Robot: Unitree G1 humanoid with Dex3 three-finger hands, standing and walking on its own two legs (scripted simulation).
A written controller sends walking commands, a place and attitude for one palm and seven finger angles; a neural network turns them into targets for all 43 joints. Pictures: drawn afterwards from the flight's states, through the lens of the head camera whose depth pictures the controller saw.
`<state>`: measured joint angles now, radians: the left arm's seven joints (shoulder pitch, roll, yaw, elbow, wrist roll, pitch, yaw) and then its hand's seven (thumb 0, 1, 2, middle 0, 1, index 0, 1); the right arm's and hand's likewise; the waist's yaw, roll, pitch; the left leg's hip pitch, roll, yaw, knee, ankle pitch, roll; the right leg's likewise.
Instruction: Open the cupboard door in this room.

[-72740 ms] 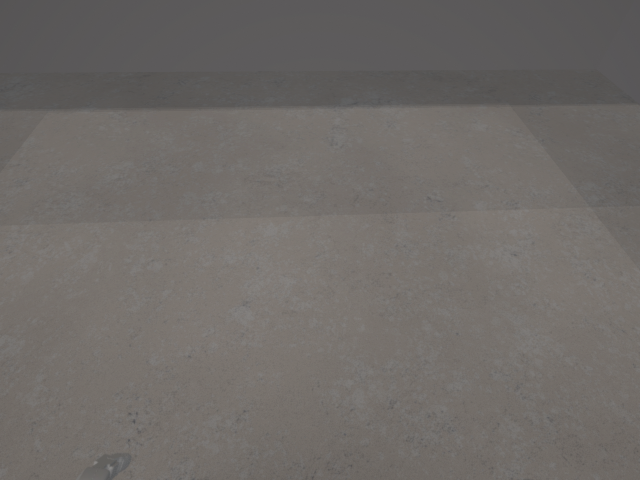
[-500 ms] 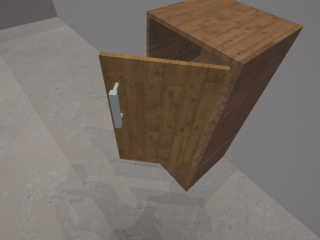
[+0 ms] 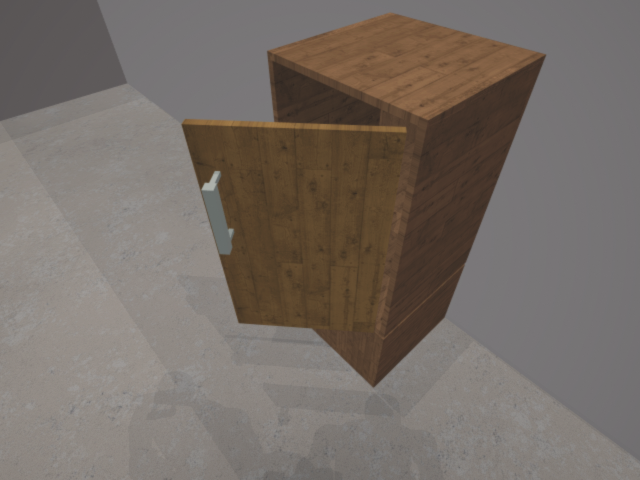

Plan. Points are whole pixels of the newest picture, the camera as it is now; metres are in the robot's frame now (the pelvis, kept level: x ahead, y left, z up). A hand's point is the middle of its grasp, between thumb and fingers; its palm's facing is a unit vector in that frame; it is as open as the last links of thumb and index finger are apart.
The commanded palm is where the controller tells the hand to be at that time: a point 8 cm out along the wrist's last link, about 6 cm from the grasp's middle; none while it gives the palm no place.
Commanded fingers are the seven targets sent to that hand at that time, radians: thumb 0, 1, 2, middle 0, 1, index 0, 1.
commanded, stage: come to a stop and stand still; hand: left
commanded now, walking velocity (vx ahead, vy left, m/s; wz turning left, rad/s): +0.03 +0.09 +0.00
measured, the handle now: (221, 213) +0.57 +0.22 +0.00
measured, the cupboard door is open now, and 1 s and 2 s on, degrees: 42 42 42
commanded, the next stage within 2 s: look again from close up in 0.90 s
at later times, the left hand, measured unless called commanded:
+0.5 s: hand out of the picture +0.05 +0.19 -0.17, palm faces +0.00 -0.98 -0.21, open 7.3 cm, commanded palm none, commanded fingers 0.00 0.90 0.90 -0.20 -0.30 -0.20 -0.30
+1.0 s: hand out of the picture +0.07 +0.19 -0.17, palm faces +0.00 -0.98 -0.21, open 7.3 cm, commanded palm none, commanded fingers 0.00 0.90 0.90 -0.20 -0.30 -0.20 -0.30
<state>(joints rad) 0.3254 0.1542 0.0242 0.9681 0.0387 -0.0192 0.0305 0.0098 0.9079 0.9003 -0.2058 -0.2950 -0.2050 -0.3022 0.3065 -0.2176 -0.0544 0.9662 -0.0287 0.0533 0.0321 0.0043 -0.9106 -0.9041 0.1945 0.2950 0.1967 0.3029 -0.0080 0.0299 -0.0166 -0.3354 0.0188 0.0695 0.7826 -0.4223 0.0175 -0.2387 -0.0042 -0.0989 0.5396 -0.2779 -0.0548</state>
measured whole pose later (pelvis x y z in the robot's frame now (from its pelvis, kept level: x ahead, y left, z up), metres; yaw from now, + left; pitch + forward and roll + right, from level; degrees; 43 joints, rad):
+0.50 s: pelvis +0.02 +0.01 +0.00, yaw -1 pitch +0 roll +1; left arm 0.27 0.17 0.00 1.05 0.01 -0.01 0.04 0.01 0.93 0.90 -0.20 -0.29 -0.20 -0.30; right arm 0.34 -0.11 0.02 1.08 -0.02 -0.02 -0.01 0.00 -0.91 -0.90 0.20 0.30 0.20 0.30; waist -0.01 -0.01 0.01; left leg -0.17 -0.01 0.10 0.48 -0.31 0.03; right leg -0.24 0.00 -0.05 0.52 -0.28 -0.03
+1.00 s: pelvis +0.05 +0.02 +0.00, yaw -1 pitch +0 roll +0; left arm 0.26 0.17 0.00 1.10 0.02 -0.02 0.04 0.01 0.92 0.90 -0.20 -0.29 -0.20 -0.30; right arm 0.26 -0.15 0.01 1.12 -0.01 -0.02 -0.03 0.00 -0.92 -0.90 0.20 0.30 0.20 0.30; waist 0.00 -0.01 0.04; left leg -0.09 -0.02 0.10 0.43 -0.33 0.03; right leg -0.18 0.00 -0.04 0.49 -0.31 -0.02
